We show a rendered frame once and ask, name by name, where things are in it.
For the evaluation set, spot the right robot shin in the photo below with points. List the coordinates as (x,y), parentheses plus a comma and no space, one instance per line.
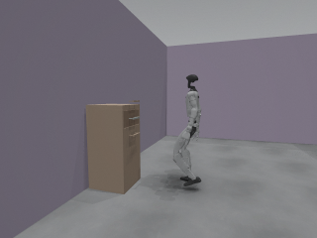
(188,160)

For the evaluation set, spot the robot right forearm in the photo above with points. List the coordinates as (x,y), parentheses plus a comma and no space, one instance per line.
(198,119)

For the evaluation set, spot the robot right hand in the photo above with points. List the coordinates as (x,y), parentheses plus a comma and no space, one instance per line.
(196,134)

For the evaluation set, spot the left robot upper arm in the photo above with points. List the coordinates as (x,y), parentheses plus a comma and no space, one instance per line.
(192,98)

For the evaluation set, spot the right robot upper arm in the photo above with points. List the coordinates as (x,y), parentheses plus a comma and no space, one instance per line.
(199,108)

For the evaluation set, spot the robot left forearm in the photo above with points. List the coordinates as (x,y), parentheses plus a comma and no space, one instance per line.
(192,118)

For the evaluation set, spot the drawer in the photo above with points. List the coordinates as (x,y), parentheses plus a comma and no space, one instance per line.
(130,114)

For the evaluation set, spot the cabinet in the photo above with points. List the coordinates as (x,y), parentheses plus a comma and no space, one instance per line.
(113,153)

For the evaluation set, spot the robot left hand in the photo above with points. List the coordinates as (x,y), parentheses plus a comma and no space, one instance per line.
(186,137)

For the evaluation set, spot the robot torso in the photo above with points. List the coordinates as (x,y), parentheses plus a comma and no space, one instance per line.
(189,107)

